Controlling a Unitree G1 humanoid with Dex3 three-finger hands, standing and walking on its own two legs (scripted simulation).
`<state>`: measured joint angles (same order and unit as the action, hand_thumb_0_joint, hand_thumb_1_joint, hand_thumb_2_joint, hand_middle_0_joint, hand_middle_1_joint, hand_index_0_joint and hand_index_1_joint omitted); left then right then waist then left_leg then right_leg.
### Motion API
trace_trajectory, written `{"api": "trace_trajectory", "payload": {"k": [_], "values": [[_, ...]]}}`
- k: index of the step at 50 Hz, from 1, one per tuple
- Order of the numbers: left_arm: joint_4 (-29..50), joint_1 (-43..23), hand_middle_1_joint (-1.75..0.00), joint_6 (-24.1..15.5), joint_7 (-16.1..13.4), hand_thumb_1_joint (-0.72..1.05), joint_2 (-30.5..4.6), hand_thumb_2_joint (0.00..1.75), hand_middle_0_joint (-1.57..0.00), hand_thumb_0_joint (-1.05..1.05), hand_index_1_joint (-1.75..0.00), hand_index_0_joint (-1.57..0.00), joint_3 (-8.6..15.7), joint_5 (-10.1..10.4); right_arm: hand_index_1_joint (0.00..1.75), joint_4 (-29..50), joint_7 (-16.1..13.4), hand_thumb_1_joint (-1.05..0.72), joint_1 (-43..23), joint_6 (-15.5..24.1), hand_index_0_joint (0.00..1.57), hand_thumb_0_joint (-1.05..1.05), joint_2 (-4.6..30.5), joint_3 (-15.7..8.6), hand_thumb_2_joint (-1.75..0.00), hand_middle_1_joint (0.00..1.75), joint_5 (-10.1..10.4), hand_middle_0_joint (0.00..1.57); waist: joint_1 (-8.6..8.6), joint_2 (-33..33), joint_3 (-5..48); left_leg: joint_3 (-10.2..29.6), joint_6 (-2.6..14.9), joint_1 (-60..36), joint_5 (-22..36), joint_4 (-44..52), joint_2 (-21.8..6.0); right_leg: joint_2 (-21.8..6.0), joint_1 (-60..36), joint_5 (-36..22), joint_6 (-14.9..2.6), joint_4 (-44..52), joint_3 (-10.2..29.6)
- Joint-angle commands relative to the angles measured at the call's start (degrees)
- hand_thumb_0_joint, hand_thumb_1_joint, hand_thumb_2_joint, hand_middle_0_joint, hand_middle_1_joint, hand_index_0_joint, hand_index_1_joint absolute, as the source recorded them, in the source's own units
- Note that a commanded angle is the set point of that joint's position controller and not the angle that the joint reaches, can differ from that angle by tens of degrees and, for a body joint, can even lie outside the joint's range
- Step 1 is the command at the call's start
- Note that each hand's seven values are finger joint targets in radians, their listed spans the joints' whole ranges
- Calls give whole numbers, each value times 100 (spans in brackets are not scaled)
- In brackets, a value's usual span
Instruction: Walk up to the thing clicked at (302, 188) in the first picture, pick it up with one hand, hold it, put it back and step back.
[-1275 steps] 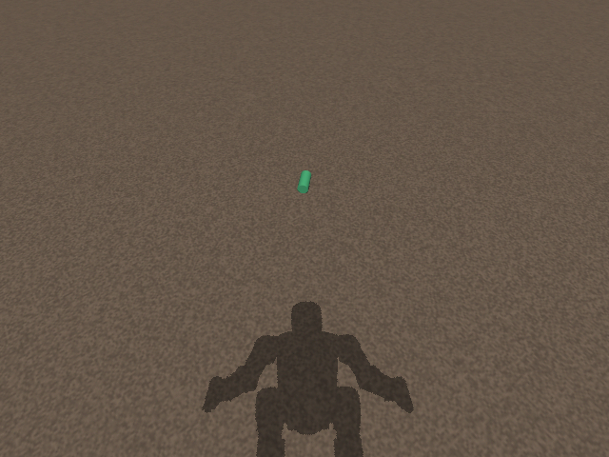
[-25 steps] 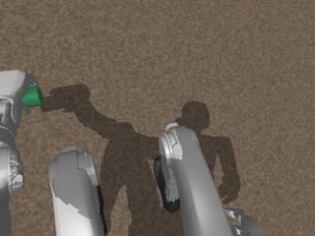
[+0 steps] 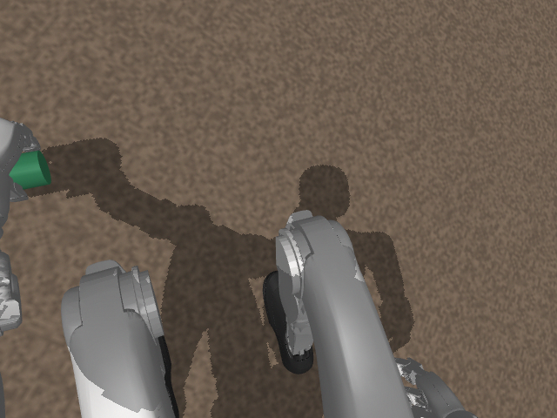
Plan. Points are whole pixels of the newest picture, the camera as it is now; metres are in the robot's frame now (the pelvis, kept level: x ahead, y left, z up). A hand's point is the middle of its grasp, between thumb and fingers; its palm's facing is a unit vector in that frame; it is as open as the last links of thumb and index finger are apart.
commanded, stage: lower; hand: left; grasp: from above
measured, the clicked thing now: (2, 175) +0.47 +0.29 -0.23
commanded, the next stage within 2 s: rest in 0.06 s
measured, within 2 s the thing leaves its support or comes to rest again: rests again in 1.56 s
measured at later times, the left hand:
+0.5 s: hand (22, 174) +0.47 +0.27 -0.25, palm faces -0.48 -0.09 -0.87, open 7.9 cm
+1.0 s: hand (29, 175) +0.47 +0.27 -0.27, palm faces -0.47 -0.09 -0.88, open 7.8 cm
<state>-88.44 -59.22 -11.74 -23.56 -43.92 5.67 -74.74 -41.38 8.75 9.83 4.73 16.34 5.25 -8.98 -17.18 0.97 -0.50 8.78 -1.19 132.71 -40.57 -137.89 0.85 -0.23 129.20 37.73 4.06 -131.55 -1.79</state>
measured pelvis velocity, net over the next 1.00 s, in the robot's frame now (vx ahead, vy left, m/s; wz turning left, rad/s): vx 0.00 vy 0.01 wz -0.08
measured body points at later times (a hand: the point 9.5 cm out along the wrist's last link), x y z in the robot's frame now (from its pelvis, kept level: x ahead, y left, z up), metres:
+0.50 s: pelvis +0.00 +0.00 -0.03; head +0.28 +0.08 +0.32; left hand +0.49 +0.27 -0.20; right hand +0.03 -0.26 -0.11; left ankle +0.07 +0.13 -0.30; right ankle +0.11 -0.14 -0.30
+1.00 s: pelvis +0.00 +0.01 -0.03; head +0.29 +0.09 +0.30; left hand +0.50 +0.27 -0.22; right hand +0.02 -0.26 -0.10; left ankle +0.07 +0.13 -0.30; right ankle +0.11 -0.14 -0.30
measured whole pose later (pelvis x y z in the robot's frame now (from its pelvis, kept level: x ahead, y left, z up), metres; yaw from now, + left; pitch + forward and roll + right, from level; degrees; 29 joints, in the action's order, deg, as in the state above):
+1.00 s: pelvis +0.00 +0.01 -0.03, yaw -5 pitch +31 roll -13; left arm -98.1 -61.0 -12.1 -34.1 -52.5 7.4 -75.7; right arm -40.6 14.0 7.0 10.6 18.8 12.3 -13.3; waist -21.6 4.8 -6.9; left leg 13.1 -0.9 135.5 -42.8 -146.1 0.5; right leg 1.6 130.7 37.8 4.6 -136.0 -4.9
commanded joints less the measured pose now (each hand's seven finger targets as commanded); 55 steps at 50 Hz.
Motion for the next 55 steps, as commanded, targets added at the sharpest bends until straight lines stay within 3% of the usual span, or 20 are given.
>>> {"api": "trace_trajectory", "payload": {"k": [1,8,12,16,19,21,25,26,28,29,35,36,37,38,40,41,50,53,54,55], "values": [[1239,-2017,-24,-113,-428,98,-1732,41,-133,0,-24,-133,299,54,30,-32,-37,-90,1343,9,20,0,1525,-461,-90,30,-49,20,-68,-2239,4384,-649,190,-3166,1444,1309,-28,173,-2123,-1483,-562,981,-754],[1342,-2082,-25,-111,-737,97,-1869,41,-131,0,-24,-131,436,-42,30,-46,15,-90,1258,35,20,0,1566,-469,-90,30,-117,20,-155,-2574,4436,-614,163,-3248,1451,1180,-53,199,-1842,-1533,-586,752,-820],[1008,-2064,-15,-39,-875,89,-1869,38,-126,0,-16,-126,429,-70,30,-121,46,-89,1286,78,20,0,1599,-388,-89,30,-153,20,-240,-2420,4174,-616,199,-2976,1393,1071,-51,229,-1832,-1533,-555,762,-841],[657,-1991,-18,7,-912,89,-1802,35,-124,0,-18,-125,316,-71,30,-137,108,-89,1248,142,20,0,1633,-303,-89,30,-178,20,-293,-2435,4078,-556,200,-2903,1447,1018,-69,269,-1853,-1580,-563,682,-896],[504,-1908,-17,49,-955,90,-1905,34,-124,0,-17,-125,384,-8,30,-121,123,-88,1232,176,20,0,1691,-234,-89,30,-209,20,-288,-2341,4016,-532,203,-2869,1542,963,-69,259,-1912,-1658,-535,653,-934],[326,-2021,-19,39,-943,90,-1811,33,-124,0,-18,-125,258,-20,30,-114,155,-89,1207,214,20,0,1693,-163,-89,30,-243,20,-425,-2325,3930,-504,215,-2796,1475,877,-81,285,-1906,-1645,-540,617,-958],[202,-1951,-16,-2,-972,92,-1975,32,-127,0,-16,-127,314,33,30,-73,181,-89,1161,295,20,0,1792,-97,-89,30,-263,20,-405,-2355,3803,-443,187,-2820,1461,876,-86,295,-1861,-1584,-555,586,-1034],[224,-2066,-17,-30,-967,92,-1940,31,-126,0,-16,-127,249,-5,30,-87,201,-89,1127,318,20,0,1790,-73,-89,30,-292,20,-503,-2374,3773,-431,187,-2831,1418,827,-96,309,-1849,-1565,-550,575,-1046],[289,-1895,-16,-57,-1022,92,-2111,30,-127,0,-15,-127,318,-20,30,-58,219,-89,1108,333,20,0,1816,-27,-89,30,-281,20,-372,-2445,3816,-428,170,-2856,1493,881,-93,312,-1985,-1619,-562,568,-1051],[219,-1984,-16,-65,-1015,95,-2074,31,-128,0,-15,-129,287,-51,30,-50,253,-89,1125,365,20,0,1825,-5,-89,30,-311,20,-527,-2469,3722,-437,176,-2845,1481,778,-102,316,-1950,-1634,-550,529,-1071],[275,-1907,-15,-126,-1201,97,-2270,30,-130,0,-14,-131,392,-86,30,-42,347,-89,1087,474,20,0,1936,58,-89,30,-384,20,-532,-2653,3748,-373,135,-3057,1684,739,-139,349,-2008,-1804,-548,491,-1142],[315,-2017,-14,-123,-1219,99,-2297,28,-131,0,-13,-132,420,-96,30,-37,367,-89,1094,493,20,0,1953,85,-89,30,-406,20,-611,-2639,3684,-385,136,-3020,1719,695,-135,337,-2029,-1835,-535,481,-1154],[269,-1897,-14,-130,-1248,99,-2337,28,-132,0,-13,-133,377,-66,30,-39,376,-89,1032,500,20,0,1923,102,-89,30,-381,20,-496,-2660,3754,-360,154,-2961,1638,704,-153,370,-2077,-1801,-537,495,-1131],[302,-1969,-13,-122,-1269,98,-2362,32,-132,0,-13,-132,420,-74,30,-43,393,-89,1032,512,20,0,1952,113,-90,30,-413,20,-581,-2664,3709,-378,156,-2978,1674,676,-151,359,-2112,-1847,-521,510,-1131],[288,-1820,-13,-87,-1332,97,-2364,30,-131,0,-13,-132,405,-45,30,-41,410,-89,982,519,20,0,1943,122,-90,30,-398,20,-477,-2712,3748,-354,146,-2958,1646,735,-164,382,-2135,-1835,-532,502,-1131],[201,-1902,-13,-90,-1373,99,-2410,29,-131,0,-12,-132,443,-31,30,-41,423,-89,988,529,20,0,1985,124,-89,30,-409,20,-551,-2693,3661,-342,145,-2883,1590,736,-152,371,-2036,-1781,-539,473,-1173],[-288,-2037,-12,-14,-1316,94,-2180,24,-127,0,-11,-129,136,18,30,-46,504,-89,956,651,20,0,2057,233,-90,30,-443,20,-753,-2474,3232,-248,171,-2741,1349,700,-173,394,-1922,-1609,-511,529,-1231],[-222,-2052,-14,-42,-1298,93,-2303,24,-126,0,-12,-128,146,21,30,11,513,-89,913,687,20,0,2099,271,-90,30,-451,20,-755,-2482,3296,-227,170,-2813,1405,704,-188,416,-2074,-1647,-501,581,-1238],[-222,-1913,-12,-49,-1318,92,-2432,24,-126,0,-11,-127,216,24,30,-23,487,-89,927,673,20,0,2125,263,-90,30,-420,20,-633,-2482,3401,-212,152,-2849,1499,770,-178,405,-2120,-1694,-509,581,-1247],[-392,-1920,-12,-49,-1308,93,-2293,21,-126,0,-10,-128,127,16,30,0,500,-89,916,678,20,0,2094,306,-90,30,-447,20,-760,-2472,3247,-219,166,-2733,1442,698,-182,406,-2085,-1683,-505,554,-1248]]}}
